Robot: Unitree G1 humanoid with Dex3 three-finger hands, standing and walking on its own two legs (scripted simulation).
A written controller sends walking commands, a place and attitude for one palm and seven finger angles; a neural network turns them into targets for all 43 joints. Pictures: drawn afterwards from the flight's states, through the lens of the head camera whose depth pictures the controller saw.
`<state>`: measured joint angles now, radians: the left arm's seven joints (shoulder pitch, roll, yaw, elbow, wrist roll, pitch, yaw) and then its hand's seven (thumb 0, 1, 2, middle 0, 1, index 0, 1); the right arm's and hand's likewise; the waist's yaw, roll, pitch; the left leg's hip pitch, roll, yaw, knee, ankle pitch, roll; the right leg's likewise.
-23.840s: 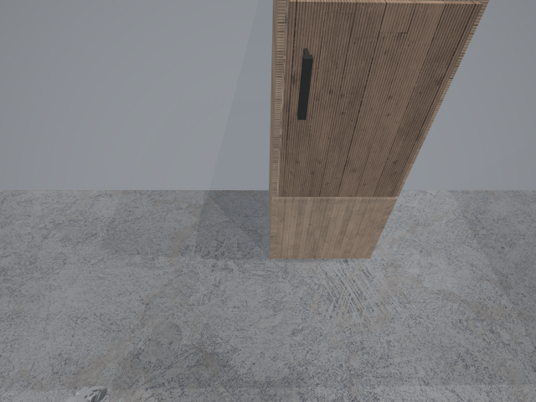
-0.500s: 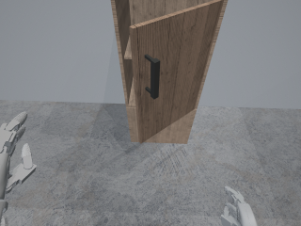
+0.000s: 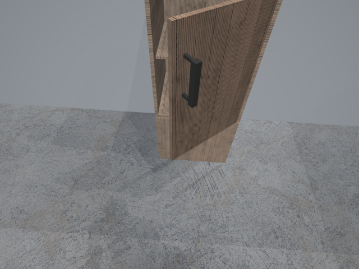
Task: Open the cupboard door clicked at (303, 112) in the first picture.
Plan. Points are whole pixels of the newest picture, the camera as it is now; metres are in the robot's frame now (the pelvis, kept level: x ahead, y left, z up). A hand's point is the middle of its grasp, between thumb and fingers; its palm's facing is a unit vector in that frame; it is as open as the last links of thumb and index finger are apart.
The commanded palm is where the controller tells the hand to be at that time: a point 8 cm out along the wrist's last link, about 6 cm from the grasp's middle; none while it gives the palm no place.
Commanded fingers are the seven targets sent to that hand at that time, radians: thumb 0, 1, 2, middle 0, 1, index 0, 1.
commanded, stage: let the arm hang, fingers relaxed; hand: left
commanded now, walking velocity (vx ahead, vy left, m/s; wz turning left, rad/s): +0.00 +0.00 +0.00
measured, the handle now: (190, 81) +0.59 +0.01 +0.08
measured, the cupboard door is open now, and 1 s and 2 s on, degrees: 40 40 40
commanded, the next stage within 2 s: look to check the result in 0.56 s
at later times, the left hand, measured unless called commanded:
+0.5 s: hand out of the picture +0.00 +0.15 -0.18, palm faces +0.05 -0.99 -0.15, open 7.4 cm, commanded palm none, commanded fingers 0.00 0.90 0.90 -0.20 -0.30 -0.20 -0.30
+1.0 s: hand out of the picture +0.01 +0.15 -0.17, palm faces +0.05 -0.98 -0.18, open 7.4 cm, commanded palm none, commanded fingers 0.00 0.90 0.90 -0.20 -0.30 -0.20 -0.30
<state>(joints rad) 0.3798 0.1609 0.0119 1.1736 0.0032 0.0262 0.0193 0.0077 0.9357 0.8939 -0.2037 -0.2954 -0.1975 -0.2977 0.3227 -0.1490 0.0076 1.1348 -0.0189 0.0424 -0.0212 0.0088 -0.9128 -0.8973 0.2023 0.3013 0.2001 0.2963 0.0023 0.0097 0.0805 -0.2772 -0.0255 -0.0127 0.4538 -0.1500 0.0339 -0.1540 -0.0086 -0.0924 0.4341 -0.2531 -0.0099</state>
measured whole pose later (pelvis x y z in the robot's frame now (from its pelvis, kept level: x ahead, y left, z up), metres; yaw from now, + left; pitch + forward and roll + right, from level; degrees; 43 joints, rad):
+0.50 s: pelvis +0.01 +0.00 +0.00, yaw -1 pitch -1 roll +0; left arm 0.31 0.10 0.02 1.13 0.01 -0.01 0.03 0.00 0.90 0.89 -0.20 -0.30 -0.20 -0.30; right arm 0.29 -0.13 0.00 1.14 -0.02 0.01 -0.03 0.01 -0.92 -0.90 0.20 0.30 0.20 0.30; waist -0.01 0.01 0.03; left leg -0.26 -0.04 0.00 0.44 -0.16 0.04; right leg -0.16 -0.03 -0.08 0.46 -0.28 0.00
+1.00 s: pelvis +0.03 -0.01 +0.00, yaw +0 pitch -2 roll +0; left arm 0.31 0.12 0.01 1.16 0.00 -0.01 0.03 0.00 0.91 0.89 -0.20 -0.30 -0.19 -0.30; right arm 0.26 -0.14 0.01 1.16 -0.02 0.01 -0.03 0.01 -0.92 -0.90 0.20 0.30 0.20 0.30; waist 0.00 0.01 0.06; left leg -0.21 -0.03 -0.01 0.42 -0.19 0.02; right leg -0.09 -0.01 -0.08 0.41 -0.29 -0.02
